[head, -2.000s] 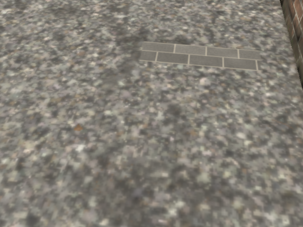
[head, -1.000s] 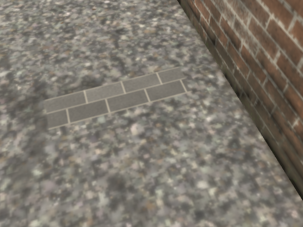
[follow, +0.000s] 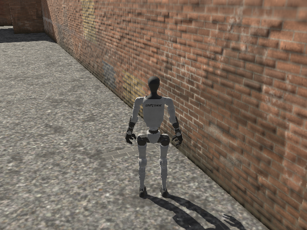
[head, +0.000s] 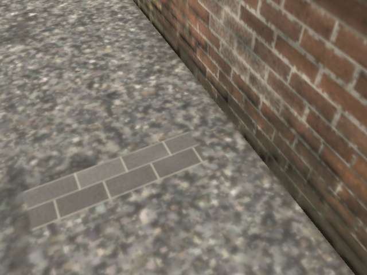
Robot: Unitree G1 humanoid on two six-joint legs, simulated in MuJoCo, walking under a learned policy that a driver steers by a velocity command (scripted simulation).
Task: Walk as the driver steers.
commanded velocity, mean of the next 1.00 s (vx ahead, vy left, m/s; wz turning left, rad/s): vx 0.20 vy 0.00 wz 0.00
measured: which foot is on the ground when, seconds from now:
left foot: down 0.00-0.48, up 0.50-0.84, down 0.86-1.00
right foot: down 0.00-0.88, up 0.90-1.00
